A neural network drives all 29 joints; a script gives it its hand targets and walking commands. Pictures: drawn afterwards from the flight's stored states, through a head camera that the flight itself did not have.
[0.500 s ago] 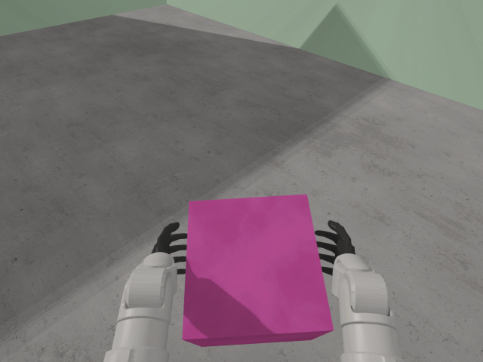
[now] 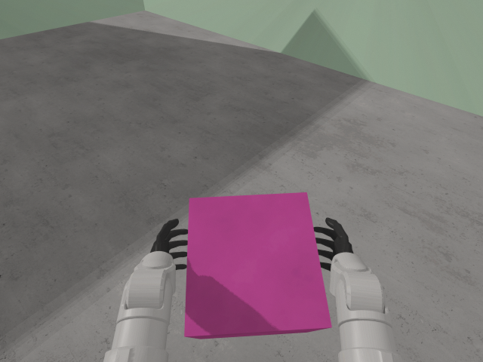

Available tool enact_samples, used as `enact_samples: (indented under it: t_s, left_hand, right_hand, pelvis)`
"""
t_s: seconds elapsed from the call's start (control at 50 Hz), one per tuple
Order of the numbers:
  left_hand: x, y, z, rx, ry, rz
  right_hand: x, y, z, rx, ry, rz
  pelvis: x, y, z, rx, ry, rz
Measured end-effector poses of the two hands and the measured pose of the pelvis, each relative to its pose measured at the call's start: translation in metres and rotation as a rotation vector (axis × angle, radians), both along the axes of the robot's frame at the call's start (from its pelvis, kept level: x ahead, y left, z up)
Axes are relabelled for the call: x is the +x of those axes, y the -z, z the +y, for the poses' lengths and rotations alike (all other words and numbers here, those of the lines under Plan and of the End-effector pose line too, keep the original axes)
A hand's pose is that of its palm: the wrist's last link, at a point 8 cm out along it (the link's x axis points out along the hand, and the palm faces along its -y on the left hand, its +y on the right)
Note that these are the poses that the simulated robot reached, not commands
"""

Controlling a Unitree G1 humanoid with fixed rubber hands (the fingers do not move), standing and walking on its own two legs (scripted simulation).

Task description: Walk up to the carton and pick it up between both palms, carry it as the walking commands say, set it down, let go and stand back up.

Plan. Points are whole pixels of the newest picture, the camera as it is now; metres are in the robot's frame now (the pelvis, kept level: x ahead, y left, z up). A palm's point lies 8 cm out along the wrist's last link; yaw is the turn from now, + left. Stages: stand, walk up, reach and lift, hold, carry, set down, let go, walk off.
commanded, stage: set down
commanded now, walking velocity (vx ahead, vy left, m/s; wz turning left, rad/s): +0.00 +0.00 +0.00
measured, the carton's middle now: (251, 269) +0.30 +0.01 -0.04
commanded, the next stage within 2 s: none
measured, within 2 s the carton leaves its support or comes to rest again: neither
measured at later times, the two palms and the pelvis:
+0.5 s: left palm (155, 273) +0.27 +0.19 -0.03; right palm (315, 263) +0.32 -0.12 -0.02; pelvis +0.01 +0.00 +0.00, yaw +2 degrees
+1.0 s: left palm (155, 289) +0.29 +0.21 -0.12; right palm (295, 275) +0.34 -0.09 -0.11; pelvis -0.02 -0.01 -0.05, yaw +3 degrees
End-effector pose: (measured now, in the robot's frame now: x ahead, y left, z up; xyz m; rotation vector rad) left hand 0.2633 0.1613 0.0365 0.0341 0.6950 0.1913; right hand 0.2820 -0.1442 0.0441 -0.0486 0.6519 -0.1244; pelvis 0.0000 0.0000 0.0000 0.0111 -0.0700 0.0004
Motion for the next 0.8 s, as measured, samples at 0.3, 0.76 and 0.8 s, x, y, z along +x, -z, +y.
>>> enact_samples:
  t_s: [0.3, 0.76, 0.8]
  left_hand:
    - [-0.008, 0.03, 0.045, 0.007, -0.193, 0.091]
    - [0.01, 0.113, 0.036, -0.033, -0.172, 0.095]
    - [0.01, 0.12, 0.039, -0.027, -0.169, 0.095]
  right_hand:
    - [0.036, 0.028, 0.052, 0.0, -0.189, 0.086]
    - [0.057, 0.11, 0.043, 0.0, -0.154, 0.098]
    - [0.056, 0.12, 0.045, 0.003, -0.152, 0.097]
  pelvis:
    - [0.005, -0.002, 0.006, -0.006, -0.058, 0.001]
    - [0.003, 0.023, -0.018, -0.016, -0.051, 0.308]
    - [0.0, 0.027, -0.018, -0.017, -0.053, 0.339]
